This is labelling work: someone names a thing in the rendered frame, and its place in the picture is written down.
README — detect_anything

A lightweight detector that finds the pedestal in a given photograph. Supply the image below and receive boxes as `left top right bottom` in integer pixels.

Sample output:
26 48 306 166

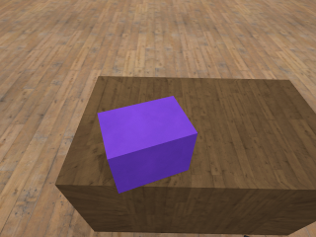
55 76 316 236

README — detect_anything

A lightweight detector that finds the carton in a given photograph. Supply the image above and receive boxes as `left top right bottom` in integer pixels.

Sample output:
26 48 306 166
98 96 198 194

